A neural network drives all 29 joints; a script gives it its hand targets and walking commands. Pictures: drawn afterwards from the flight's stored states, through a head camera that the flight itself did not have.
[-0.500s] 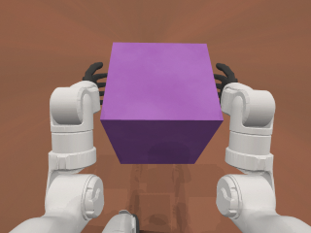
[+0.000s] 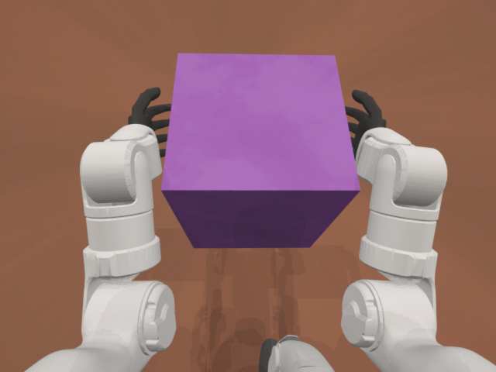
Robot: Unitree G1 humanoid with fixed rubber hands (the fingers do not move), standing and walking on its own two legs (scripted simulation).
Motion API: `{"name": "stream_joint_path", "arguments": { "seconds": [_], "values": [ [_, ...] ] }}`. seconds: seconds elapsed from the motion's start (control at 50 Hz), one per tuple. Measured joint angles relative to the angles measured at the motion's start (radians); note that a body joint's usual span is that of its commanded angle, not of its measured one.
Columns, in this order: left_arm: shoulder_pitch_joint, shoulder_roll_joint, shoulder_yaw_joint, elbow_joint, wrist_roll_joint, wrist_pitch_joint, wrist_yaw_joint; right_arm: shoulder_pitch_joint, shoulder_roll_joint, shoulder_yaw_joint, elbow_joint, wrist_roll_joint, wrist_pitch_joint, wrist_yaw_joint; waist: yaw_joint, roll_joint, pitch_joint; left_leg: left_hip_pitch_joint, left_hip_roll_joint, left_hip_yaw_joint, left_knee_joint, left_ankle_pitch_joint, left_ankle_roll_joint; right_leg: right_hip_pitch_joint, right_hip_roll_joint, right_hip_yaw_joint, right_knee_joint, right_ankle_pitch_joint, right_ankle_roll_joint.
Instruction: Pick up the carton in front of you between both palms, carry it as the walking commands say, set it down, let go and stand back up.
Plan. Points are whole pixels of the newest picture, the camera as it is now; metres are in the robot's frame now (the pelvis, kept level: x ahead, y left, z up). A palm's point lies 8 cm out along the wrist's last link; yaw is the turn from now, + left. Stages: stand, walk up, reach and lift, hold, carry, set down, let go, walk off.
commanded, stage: carry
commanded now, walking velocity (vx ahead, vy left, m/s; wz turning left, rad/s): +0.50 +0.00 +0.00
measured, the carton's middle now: (254, 165) +0.40 +0.00 +0.09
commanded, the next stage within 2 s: none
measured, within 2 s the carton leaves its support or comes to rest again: neither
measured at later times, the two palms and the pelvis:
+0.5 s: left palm out of the picture +0.71 +0.15 +0.20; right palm (345, 8) +0.67 -0.15 +0.20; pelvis +0.31 +0.04 +0.05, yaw -1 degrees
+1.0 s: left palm out of the picture +0.98 +0.18 +0.24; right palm out of the picture +1.02 -0.12 +0.25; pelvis +0.61 -0.01 +0.09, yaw +0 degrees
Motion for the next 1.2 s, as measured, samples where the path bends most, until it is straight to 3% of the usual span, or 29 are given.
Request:
{"name": "stream_joint_path", "arguments": {
  "seconds": [0.04,0.08,0.16,0.24,0.34,0.38,0.42,0.46,0.5,0.56,0.66,0.74,0.78,0.8,0.84,0.88,0.96,1.04,1.12,1.16,1.2],
  "values": [
    [0.006,0.009,-0.009,0.041,-0.007,0.008,0.003,-0.003,-0.002,-0.002,0.041,-0.011,0.012,0.007,0.038,-0.017,0.000,-0.127,-0.043,-0.046,0.309,0.015,0.015,0.052,0.004,0.015,-0.022,-0.050,-0.004],
    [0.016,0.020,-0.013,0.055,-0.029,0.014,0.008,-0.008,0.008,-0.007,0.053,-0.029,0.025,0.008,0.064,-0.032,0.006,-0.235,-0.059,-0.046,0.436,0.053,0.027,0.116,0.002,0.029,-0.082,-0.055,0.009],
    [0.011,0.032,0.000,0.047,-0.063,0.008,0.017,-0.023,0.030,-0.018,0.031,-0.059,0.034,0.009,0.088,-0.048,0.011,-0.392,-0.049,-0.024,0.357,0.084,0.033,0.237,-0.011,0.046,-0.192,-0.071,0.004],
    [-0.018,0.038,0.014,0.049,-0.076,0.003,0.019,-0.036,0.034,-0.018,0.008,-0.071,0.035,0.010,0.087,-0.045,-0.017,-0.468,-0.030,-0.002,0.121,0.121,0.026,0.339,-0.022,0.062,-0.254,-0.117,0.020],
    [-0.056,0.058,0.012,0.127,-0.071,0.018,0.016,-0.053,0.017,-0.005,0.079,-0.071,0.037,0.007,0.036,-0.056,-0.077,-0.369,-0.051,0.086,-0.244,0.222,0.049,0.449,-0.052,0.072,-0.211,-0.240,0.055],
    [-0.057,0.080,0.013,0.162,-0.069,0.026,0.006,-0.064,0.017,0.012,0.140,-0.071,0.026,0.007,-0.010,-0.071,-0.085,-0.327,-0.069,0.109,-0.232,0.226,0.059,0.403,-0.078,0.085,0.013,-0.258,0.060],
    [-0.044,0.085,0.016,0.195,-0.059,0.032,-0.002,-0.053,0.019,0.032,0.183,-0.071,0.027,0.003,-0.058,-0.057,-0.081,-0.293,-0.073,0.104,-0.209,0.168,0.060,0.282,-0.046,0.140,0.341,-0.230,0.055],
    [-0.035,0.075,0.022,0.205,-0.044,0.047,-0.003,-0.030,0.015,0.041,0.194,-0.051,0.033,-0.004,-0.094,-0.039,-0.070,-0.238,-0.071,0.090,-0.253,0.151,0.053,0.157,-0.023,0.149,0.561,-0.186,0.043],
    [-0.034,0.059,0.031,0.196,-0.025,0.055,-0.004,-0.013,0.008,0.043,0.184,-0.024,0.034,-0.012,-0.116,-0.029,-0.053,-0.180,-0.068,0.080,-0.313,0.150,0.051,0.054,-0.021,0.140,0.617,-0.134,0.035],
    [-0.038,0.041,0.041,0.159,-0.006,0.053,-0.004,-0.011,0.005,0.032,0.158,-0.001,0.023,-0.021,-0.129,-0.022,-0.037,-0.104,-0.060,0.069,-0.382,0.137,0.053,-0.064,-0.032,0.128,0.565,-0.110,0.035],
    [-0.033,0.030,0.045,0.083,0.000,0.047,-0.004,-0.030,0.010,0.015,0.116,0.006,0.007,-0.024,-0.116,-0.027,-0.048,0.016,-0.052,0.053,-0.459,0.084,0.034,-0.148,-0.059,0.099,0.304,-0.077,0.051],
    [-0.037,0.041,0.036,0.089,-0.010,0.046,-0.004,-0.053,0.005,0.012,0.130,0.000,0.014,-0.022,-0.076,-0.017,-0.080,0.105,-0.028,0.043,-0.449,-0.004,0.005,-0.071,-0.038,0.031,0.021,-0.023,0.036],
    [-0.049,0.041,0.019,0.136,-0.011,0.035,-0.004,-0.057,-0.014,0.010,0.150,-0.002,0.022,-0.015,-0.040,0.000,-0.085,0.095,0.006,0.045,-0.295,-0.062,-0.001,0.001,-0.010,-0.004,-0.043,0.046,0.011],
    [-0.049,0.037,0.007,0.160,-0.009,0.028,-0.004,-0.053,-0.024,0.006,0.162,-0.002,0.025,-0.008,-0.015,0.005,-0.085,0.051,0.008,0.022,-0.146,-0.031,-0.002,0.014,-0.003,-0.010,-0.015,0.021,0.005],
    [-0.038,0.034,-0.012,0.188,-0.012,0.028,0.000,-0.043,-0.029,-0.004,0.184,-0.008,0.033,0.002,0.030,-0.010,-0.081,-0.080,-0.034,-0.033,0.195,-0.010,0.009,0.051,0.001,0.000,-0.007,-0.046,-0.001],
    [-0.017,0.041,-0.025,0.187,-0.034,0.034,0.008,-0.040,-0.021,-0.012,0.188,-0.019,0.044,0.004,0.062,-0.023,-0.068,-0.205,-0.059,-0.043,0.397,0.026,0.023,0.106,0.001,0.014,-0.052,-0.067,0.006],
    [-0.008,0.051,-0.023,0.150,-0.074,0.031,0.023,-0.051,0.000,-0.027,0.146,-0.046,0.054,0.005,0.090,-0.035,-0.043,-0.385,-0.048,-0.026,0.386,0.070,0.034,0.214,-0.006,0.029,-0.150,-0.080,0.008],
    [-0.032,0.049,-0.003,0.128,-0.081,0.022,0.027,-0.063,0.009,-0.034,0.102,-0.057,0.053,0.006,0.087,-0.039,-0.052,-0.469,-0.022,-0.007,0.154,0.092,0.027,0.306,-0.018,0.043,-0.210,-0.122,0.022],
    [-0.051,0.053,0.003,0.167,-0.071,0.022,0.021,-0.062,0.005,-0.028,0.127,-0.059,0.049,0.009,0.056,-0.054,-0.092,-0.415,-0.026,0.047,-0.150,0.166,0.033,0.401,-0.044,0.058,-0.220,-0.203,0.055],
    [-0.053,0.068,0.004,0.196,-0.065,0.028,0.013,-0.071,0.005,-0.016,0.178,-0.062,0.039,0.010,0.024,-0.066,-0.109,-0.337,-0.050,0.089,-0.257,0.241,0.049,0.417,-0.073,0.061,-0.122,-0.272,0.067],
    [-0.039,0.082,0.011,0.221,-0.070,0.029,-0.013,-0.062,0.015,0.009,0.227,-0.067,0.018,0.007,-0.024,-0.069,-0.112,-0.314,-0.061,0.101,-0.200,0.202,0.050,0.333,-0.080,0.101,0.154,-0.236,0.071]
  ]
}}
